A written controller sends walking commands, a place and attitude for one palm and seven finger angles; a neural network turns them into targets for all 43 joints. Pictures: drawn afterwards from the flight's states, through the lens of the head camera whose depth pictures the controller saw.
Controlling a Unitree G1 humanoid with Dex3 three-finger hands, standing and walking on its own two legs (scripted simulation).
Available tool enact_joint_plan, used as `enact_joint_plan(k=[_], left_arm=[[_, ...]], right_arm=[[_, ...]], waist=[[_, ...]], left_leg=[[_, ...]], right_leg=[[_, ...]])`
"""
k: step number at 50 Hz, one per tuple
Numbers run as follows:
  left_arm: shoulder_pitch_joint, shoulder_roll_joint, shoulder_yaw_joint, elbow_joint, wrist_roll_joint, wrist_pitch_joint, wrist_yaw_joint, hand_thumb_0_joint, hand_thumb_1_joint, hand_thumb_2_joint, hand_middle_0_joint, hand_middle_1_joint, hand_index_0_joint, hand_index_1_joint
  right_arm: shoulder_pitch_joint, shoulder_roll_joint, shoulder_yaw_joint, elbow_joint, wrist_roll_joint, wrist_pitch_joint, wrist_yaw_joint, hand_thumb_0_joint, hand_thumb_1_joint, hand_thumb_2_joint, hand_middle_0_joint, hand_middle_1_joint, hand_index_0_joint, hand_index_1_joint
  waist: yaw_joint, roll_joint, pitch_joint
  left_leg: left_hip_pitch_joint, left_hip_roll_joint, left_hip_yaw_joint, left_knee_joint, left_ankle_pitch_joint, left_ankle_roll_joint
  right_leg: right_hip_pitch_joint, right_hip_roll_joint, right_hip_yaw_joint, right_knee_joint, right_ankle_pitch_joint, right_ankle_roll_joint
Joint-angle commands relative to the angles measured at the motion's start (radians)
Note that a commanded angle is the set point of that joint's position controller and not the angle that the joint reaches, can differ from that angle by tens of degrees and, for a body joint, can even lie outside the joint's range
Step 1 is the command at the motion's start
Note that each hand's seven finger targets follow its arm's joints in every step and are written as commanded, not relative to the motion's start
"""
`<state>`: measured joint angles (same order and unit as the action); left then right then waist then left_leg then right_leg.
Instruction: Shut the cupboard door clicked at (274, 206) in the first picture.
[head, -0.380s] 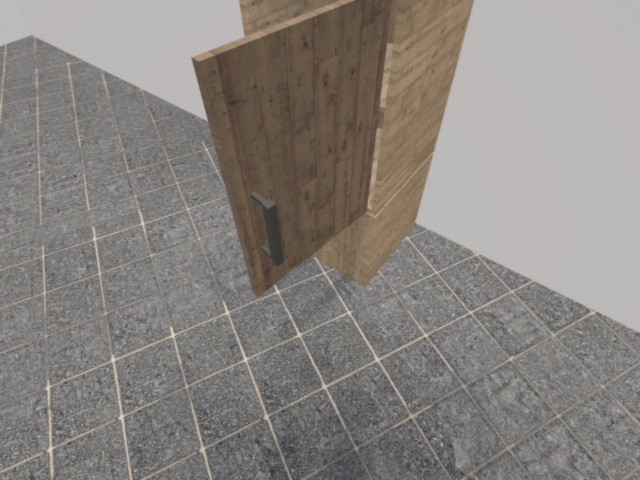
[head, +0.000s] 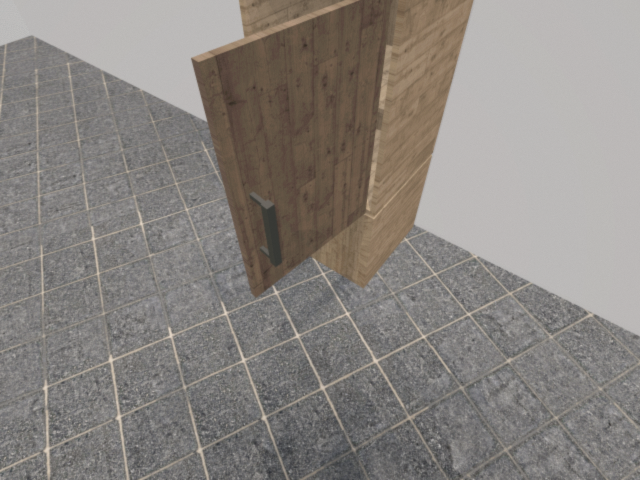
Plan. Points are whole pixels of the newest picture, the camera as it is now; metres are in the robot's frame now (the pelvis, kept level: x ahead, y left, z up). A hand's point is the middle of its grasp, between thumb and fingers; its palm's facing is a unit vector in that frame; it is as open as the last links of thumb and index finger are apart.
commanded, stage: look at it before walking up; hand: left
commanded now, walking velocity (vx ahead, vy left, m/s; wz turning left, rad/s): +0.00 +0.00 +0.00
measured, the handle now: (266, 230) +0.59 +0.14 -0.12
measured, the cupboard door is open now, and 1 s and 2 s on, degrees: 82 82 82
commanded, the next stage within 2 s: walk to a spot facing it in 0.46 s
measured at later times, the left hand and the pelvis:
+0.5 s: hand out of the picture +0.07 +0.24 -0.16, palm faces -0.03 -0.94 -0.33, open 7.3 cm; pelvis +0.00 +0.00 +0.00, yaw +0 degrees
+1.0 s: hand out of the picture +0.06 +0.19 -0.18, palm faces -0.15 -0.96 -0.25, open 7.3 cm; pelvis -0.03 -0.01 -0.02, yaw -10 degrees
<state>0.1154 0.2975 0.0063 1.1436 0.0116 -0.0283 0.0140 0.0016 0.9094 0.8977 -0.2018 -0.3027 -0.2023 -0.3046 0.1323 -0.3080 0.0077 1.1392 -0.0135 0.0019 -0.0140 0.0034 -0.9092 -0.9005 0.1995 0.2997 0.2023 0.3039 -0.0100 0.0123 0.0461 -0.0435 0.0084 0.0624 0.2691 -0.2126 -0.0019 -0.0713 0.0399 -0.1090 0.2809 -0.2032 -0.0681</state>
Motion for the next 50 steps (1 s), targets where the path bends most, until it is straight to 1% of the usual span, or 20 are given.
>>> enact_joint_plan(k=[1,8,28,30,32,33,35,36,38,39,41,42,43,44,45,46,47,48,49,50], left_arm=[[-0.021,0.198,0.035,-0.059,-0.004,-0.016,0.013,0.000,0.900,0.900,-0.200,-0.300,-0.200,-0.300],[-0.026,0.200,0.033,-0.057,-0.004,-0.015,0.012,0.000,0.900,0.900,-0.200,-0.300,-0.200,-0.300],[-0.030,0.206,0.032,-0.056,-0.005,-0.017,0.011,0.000,0.900,0.900,-0.200,-0.300,-0.200,-0.300],[-0.032,0.208,0.037,-0.065,-0.004,-0.012,0.009,0.000,0.900,0.900,-0.200,-0.300,-0.200,-0.300],[0.006,0.129,0.027,-0.059,-0.004,0.008,0.014,0.000,0.900,0.900,-0.200,-0.300,-0.200,-0.300],[0.025,0.110,0.025,-0.058,-0.004,0.018,0.015,0.000,0.900,0.900,-0.200,-0.300,-0.200,-0.300],[0.036,0.123,0.038,-0.074,0.000,0.033,0.013,0.000,0.900,0.900,-0.200,-0.300,-0.200,-0.300],[0.044,0.124,0.044,-0.083,0.002,0.037,0.013,0.000,0.900,0.900,-0.200,-0.300,-0.200,-0.300],[0.047,0.131,0.054,-0.113,0.005,0.048,0.006,0.000,0.900,0.900,-0.200,-0.300,-0.200,-0.300],[0.043,0.131,0.057,-0.125,0.007,0.053,0.004,0.000,0.900,0.900,-0.200,-0.300,-0.200,-0.300],[0.043,0.116,0.061,-0.154,0.009,0.060,-0.002,0.000,0.900,0.900,-0.200,-0.300,-0.200,-0.300],[0.034,0.109,0.062,-0.169,0.011,0.065,-0.007,0.000,0.900,0.900,-0.200,-0.300,-0.200,-0.300],[0.033,0.090,0.063,-0.185,0.011,0.070,-0.013,0.000,0.900,0.900,-0.200,-0.300,-0.200,-0.300],[0.017,0.076,0.067,-0.205,0.013,0.078,-0.018,0.000,0.900,0.900,-0.200,-0.300,-0.200,-0.300],[0.008,0.068,0.075,-0.222,0.014,0.086,-0.022,0.000,0.900,0.900,-0.200,-0.300,-0.200,-0.300],[0.015,0.068,0.081,-0.230,0.014,0.089,-0.023,0.000,0.900,0.900,-0.200,-0.300,-0.200,-0.300],[0.023,0.056,0.084,-0.239,0.014,0.092,-0.026,0.000,0.900,0.900,-0.200,-0.300,-0.200,-0.300],[0.032,0.042,0.083,-0.240,0.012,0.090,-0.029,0.000,0.900,0.900,-0.200,-0.300,-0.200,-0.300],[0.056,0.030,0.081,-0.237,0.013,0.087,-0.033,0.000,0.900,0.900,-0.200,-0.300,-0.200,-0.300],[0.087,0.026,0.082,-0.232,0.012,0.084,-0.037,0.000,0.900,0.900,-0.200,-0.300,-0.200,-0.300]], right_arm=[[-0.002,-0.181,-0.035,-0.049,0.000,-0.021,-0.016,0.000,-0.900,-0.900,0.200,0.300,0.200,0.300],[-0.002,-0.183,-0.035,-0.048,-0.001,-0.020,-0.014,0.000,-0.900,-0.900,0.200,0.300,0.200,0.300],[0.006,-0.187,-0.035,-0.046,-0.001,-0.021,-0.013,0.000,-0.900,-0.900,0.200,0.300,0.200,0.300],[0.012,-0.189,-0.038,-0.048,-0.002,-0.021,-0.018,0.000,-0.900,-0.900,0.200,0.300,0.200,0.300],[0.061,-0.103,-0.027,-0.040,-0.004,-0.006,-0.023,0.000,-0.900,-0.900,0.200,0.300,0.200,0.300],[0.084,-0.077,-0.025,-0.039,-0.003,0.001,-0.025,0.000,-0.900,-0.900,0.200,0.300,0.200,0.300],[0.099,-0.090,-0.036,-0.053,-0.002,0.011,-0.030,0.000,-0.900,-0.900,0.200,0.300,0.200,0.300],[0.104,-0.094,-0.041,-0.063,-0.002,0.014,-0.032,0.000,-0.900,-0.900,0.200,0.300,0.200,0.300],[0.102,-0.104,-0.056,-0.088,-0.004,0.021,-0.036,0.000,-0.900,-0.900,0.200,0.300,0.200,0.300],[0.103,-0.107,-0.060,-0.098,-0.004,0.023,-0.039,0.000,-0.900,-0.900,0.200,0.300,0.200,0.300],[0.097,-0.117,-0.069,-0.120,-0.005,0.025,-0.040,0.000,-0.900,-0.900,0.200,0.300,0.200,0.300],[0.105,-0.123,-0.074,-0.126,-0.009,0.024,-0.042,0.000,-0.900,-0.900,0.200,0.300,0.200,0.300],[0.100,-0.137,-0.081,-0.133,-0.013,0.021,-0.042,0.000,-0.900,-0.900,0.200,0.300,0.200,0.300],[0.102,-0.144,-0.085,-0.138,-0.015,0.012,-0.043,0.000,-0.900,-0.900,0.200,0.300,0.200,0.300],[0.096,-0.140,-0.084,-0.145,-0.020,0.005,-0.044,0.000,-0.900,-0.900,0.200,0.300,0.200,0.300],[0.084,-0.130,-0.082,-0.157,-0.018,-0.001,-0.047,0.000,-0.900,-0.900,0.200,0.300,0.200,0.300],[0.062,-0.130,-0.084,-0.171,-0.020,-0.004,-0.049,0.000,-0.900,-0.900,0.200,0.300,0.200,0.300],[0.038,-0.128,-0.086,-0.181,-0.024,-0.006,-0.048,0.000,-0.900,-0.900,0.200,0.300,0.200,0.300],[0.020,-0.137,-0.090,-0.187,-0.025,-0.004,-0.045,0.000,-0.900,-0.900,0.200,0.300,0.200,0.300],[0.016,-0.142,-0.091,-0.190,-0.025,0.000,-0.043,0.000,-0.900,-0.900,0.200,0.300,0.200,0.300]], waist=[[0.002,-0.011,-0.073],[0.000,-0.016,-0.060],[0.000,-0.014,-0.073],[-0.003,-0.010,-0.071],[-0.009,-0.016,-0.082],[-0.008,-0.021,-0.072],[-0.008,-0.037,-0.056],[-0.007,-0.030,-0.072],[-0.009,-0.029,-0.054],[-0.012,-0.031,-0.046],[-0.010,0.011,-0.029],[-0.014,0.047,-0.018],[-0.009,0.105,-0.012],[-0.008,0.168,0.002],[0.000,0.173,0.011],[0.013,0.139,-0.008],[0.024,0.128,-0.004],[0.036,0.112,-0.002],[0.045,0.128,-0.010],[0.053,0.117,-0.027]], left_leg=[[0.005,0.131,-0.112,-0.011,0.248,0.025],[-0.002,0.131,-0.113,-0.020,0.210,0.024],[-0.002,0.133,-0.114,-0.023,0.209,0.023],[0.011,0.141,-0.096,-0.002,0.228,0.021],[0.013,0.145,-0.059,0.042,0.233,0.007],[0.000,0.144,-0.041,0.059,0.218,0.002],[-0.025,0.148,-0.019,0.091,0.175,-0.001],[-0.024,0.151,-0.011,0.111,0.166,0.000],[-0.034,0.163,-0.002,0.139,0.152,0.004],[-0.038,0.174,-0.007,0.143,0.136,0.010],[-0.033,0.207,-0.031,0.137,0.103,0.031],[-0.037,0.248,-0.066,0.105,0.087,0.054],[-0.046,0.314,-0.114,0.062,0.109,0.093],[-0.056,0.402,-0.168,0.011,0.198,0.152],[-0.059,0.444,-0.180,0.000,0.293,0.193],[-0.049,0.456,-0.165,0.022,0.352,0.201],[-0.067,0.450,-0.128,0.046,0.377,0.194],[-0.080,0.429,-0.089,0.080,0.411,0.174],[-0.093,0.403,-0.041,0.113,0.409,0.145],[-0.110,0.374,-0.006,0.161,0.373,0.115]], right_leg=[[0.029,-0.188,0.168,-0.033,0.335,0.020],[0.020,-0.190,0.177,-0.046,0.298,0.022],[0.030,-0.191,0.176,-0.048,0.294,0.024],[0.011,-0.186,0.190,-0.030,0.344,0.019],[-0.008,-0.187,0.198,0.006,0.398,0.028],[-0.019,-0.186,0.205,0.025,0.410,0.029],[-0.044,-0.181,0.231,0.059,0.410,0.017],[-0.051,-0.177,0.238,0.075,0.407,0.013],[-0.101,-0.171,0.256,0.116,0.407,0.001],[-0.132,-0.162,0.259,0.137,0.384,-0.002],[-0.208,-0.125,0.257,0.192,0.308,0.009],[-0.249,-0.098,0.231,0.253,0.237,0.017],[-0.282,-0.063,0.192,0.366,0.118,0.029],[-0.329,-0.036,0.142,0.532,-0.178,0.044],[-0.370,-0.040,0.150,0.663,-0.324,0.050],[-0.380,-0.061,0.183,0.713,-0.345,0.051],[-0.371,-0.077,0.183,0.709,-0.345,0.053],[-0.337,-0.090,0.166,0.647,-0.331,0.053],[-0.284,-0.091,0.125,0.575,-0.312,0.056],[-0.225,-0.079,0.091,0.491,-0.262,0.059]])
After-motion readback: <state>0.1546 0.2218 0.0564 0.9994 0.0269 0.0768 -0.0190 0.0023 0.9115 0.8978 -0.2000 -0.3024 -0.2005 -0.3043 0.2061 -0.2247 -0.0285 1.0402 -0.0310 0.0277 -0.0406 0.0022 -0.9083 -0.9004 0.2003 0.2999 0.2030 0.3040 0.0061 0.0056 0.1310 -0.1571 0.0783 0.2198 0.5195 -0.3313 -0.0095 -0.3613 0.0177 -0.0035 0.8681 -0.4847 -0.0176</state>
